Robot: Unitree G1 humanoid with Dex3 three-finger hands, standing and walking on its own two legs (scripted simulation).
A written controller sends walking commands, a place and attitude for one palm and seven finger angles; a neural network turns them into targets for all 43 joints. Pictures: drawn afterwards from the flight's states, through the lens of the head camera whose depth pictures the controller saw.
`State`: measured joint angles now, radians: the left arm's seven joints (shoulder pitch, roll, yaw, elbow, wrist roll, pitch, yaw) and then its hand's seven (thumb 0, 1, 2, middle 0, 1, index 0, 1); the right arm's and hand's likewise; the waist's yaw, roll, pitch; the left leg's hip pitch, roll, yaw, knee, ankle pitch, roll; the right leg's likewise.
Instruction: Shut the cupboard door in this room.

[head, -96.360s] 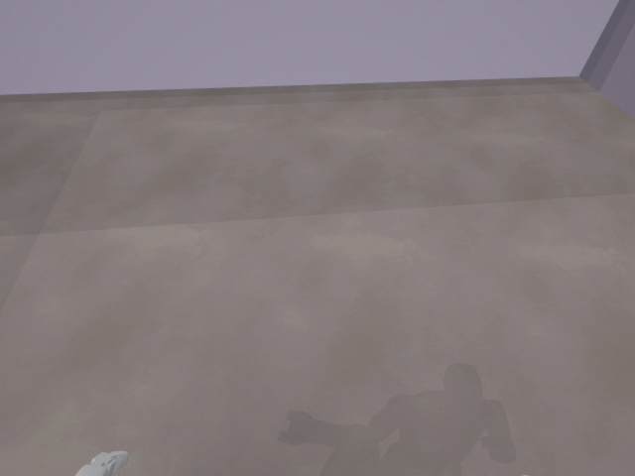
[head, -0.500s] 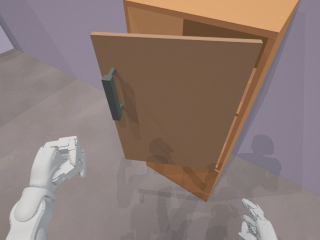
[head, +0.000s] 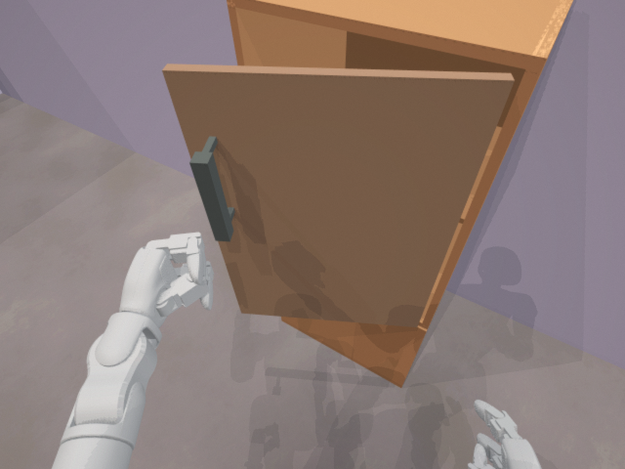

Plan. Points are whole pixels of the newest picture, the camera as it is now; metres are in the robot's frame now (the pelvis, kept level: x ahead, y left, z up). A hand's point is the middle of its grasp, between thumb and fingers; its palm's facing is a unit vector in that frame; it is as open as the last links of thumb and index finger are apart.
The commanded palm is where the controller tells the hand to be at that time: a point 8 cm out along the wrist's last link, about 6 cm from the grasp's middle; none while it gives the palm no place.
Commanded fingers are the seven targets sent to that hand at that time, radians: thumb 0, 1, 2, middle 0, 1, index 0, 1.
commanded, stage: bring the fist close to the handle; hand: left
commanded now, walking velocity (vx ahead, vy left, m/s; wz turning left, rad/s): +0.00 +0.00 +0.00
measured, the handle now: (218, 190) +0.48 +0.17 +0.10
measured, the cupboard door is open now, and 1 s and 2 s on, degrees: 26 26 11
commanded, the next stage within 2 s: push the door shut along its arc in 0.70 s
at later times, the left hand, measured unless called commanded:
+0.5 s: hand (232, 240) +0.38 +0.13 +0.10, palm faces -0.05 -1.00 -0.02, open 3.1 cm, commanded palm +0.35 +0.18 +0.10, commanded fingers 0.00 0.90 0.90 -1.30 -1.50 -1.30 -1.50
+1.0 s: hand (239, 229) +0.39 +0.12 +0.10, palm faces -0.06 -1.00 -0.05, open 3.1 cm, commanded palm +0.38 +0.18 +0.10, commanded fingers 0.00 0.90 0.90 -1.30 -1.50 -1.30 -1.50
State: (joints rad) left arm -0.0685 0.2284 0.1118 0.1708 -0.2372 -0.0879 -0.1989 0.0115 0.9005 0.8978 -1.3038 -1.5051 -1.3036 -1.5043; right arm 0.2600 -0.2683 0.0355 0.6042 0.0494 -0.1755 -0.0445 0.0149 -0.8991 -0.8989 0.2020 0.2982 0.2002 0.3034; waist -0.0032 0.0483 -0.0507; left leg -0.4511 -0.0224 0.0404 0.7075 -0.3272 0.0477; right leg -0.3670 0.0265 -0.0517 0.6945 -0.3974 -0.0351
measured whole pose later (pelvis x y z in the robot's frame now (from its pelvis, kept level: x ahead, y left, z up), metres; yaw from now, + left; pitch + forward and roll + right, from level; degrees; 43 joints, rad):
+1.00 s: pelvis -0.01 -0.02 +0.00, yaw +0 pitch +5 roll +0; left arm -0.51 0.27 0.14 0.70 -0.18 -0.22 -0.16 0.01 0.90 0.90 -1.31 -1.50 -1.31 -1.50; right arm 0.26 -0.27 0.03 0.64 0.05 -0.06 -0.03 0.01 -0.90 -0.90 0.20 0.30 0.20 0.30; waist -0.04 0.03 -0.04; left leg -0.49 0.00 0.04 0.70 -0.30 0.02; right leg -0.42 0.05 -0.05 0.71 -0.38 -0.06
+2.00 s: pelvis -0.01 +0.01 -0.02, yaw -2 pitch +16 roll -2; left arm -1.08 0.42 0.21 1.26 -0.13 -0.29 -0.35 0.01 0.90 0.90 -1.30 -1.50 -1.30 -1.50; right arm 0.42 -0.29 0.02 0.70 0.01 -0.06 -0.01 0.01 -0.90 -0.90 0.20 0.30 0.20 0.30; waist -0.19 0.05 -0.08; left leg -0.80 0.00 0.05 0.87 -0.36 0.07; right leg -0.71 0.04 -0.05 0.84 -0.42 -0.02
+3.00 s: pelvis -0.01 -0.01 -0.05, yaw -1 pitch +25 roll -2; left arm -1.33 0.33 0.29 1.32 0.03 -0.22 0.15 -0.01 0.83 0.96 -1.30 -1.50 -1.30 -1.50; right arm 0.46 -0.26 0.00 0.70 -0.09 -0.09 0.10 0.00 -0.90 -0.90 0.20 0.30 0.20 0.30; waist -0.23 0.07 -0.15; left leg -1.05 0.02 0.00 1.01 -0.41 0.03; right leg -0.94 0.06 -0.10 0.97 -0.47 -0.06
